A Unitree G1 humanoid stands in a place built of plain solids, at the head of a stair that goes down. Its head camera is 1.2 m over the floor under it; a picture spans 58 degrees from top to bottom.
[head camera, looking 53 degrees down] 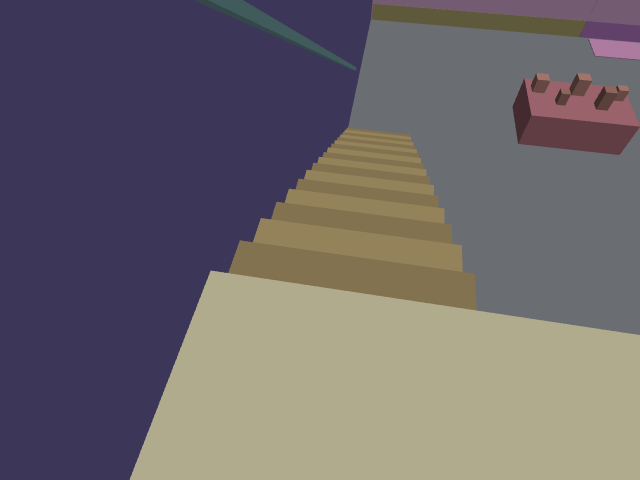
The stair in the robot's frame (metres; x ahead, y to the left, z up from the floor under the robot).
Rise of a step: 0.17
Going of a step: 0.26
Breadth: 0.91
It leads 10 degrees to the right of straight ahead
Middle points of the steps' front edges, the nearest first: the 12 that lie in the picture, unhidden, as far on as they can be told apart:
0.70 -0.09 0.00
0.95 -0.13 -0.17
1.21 -0.18 -0.33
1.46 -0.22 -0.50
1.71 -0.26 -0.66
1.96 -0.31 -0.83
2.21 -0.35 -1.00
2.47 -0.40 -1.16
2.72 -0.44 -1.33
2.97 -0.48 -1.49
3.22 -0.53 -1.66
3.48 -0.57 -1.83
